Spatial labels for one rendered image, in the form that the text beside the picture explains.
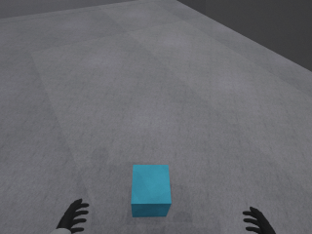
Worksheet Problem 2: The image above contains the left robot hand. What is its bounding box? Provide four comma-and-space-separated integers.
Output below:
56, 198, 90, 234

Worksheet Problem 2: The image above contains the carton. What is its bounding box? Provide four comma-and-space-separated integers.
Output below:
131, 165, 172, 217

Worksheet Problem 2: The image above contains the right robot hand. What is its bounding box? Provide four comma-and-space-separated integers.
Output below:
243, 207, 276, 234

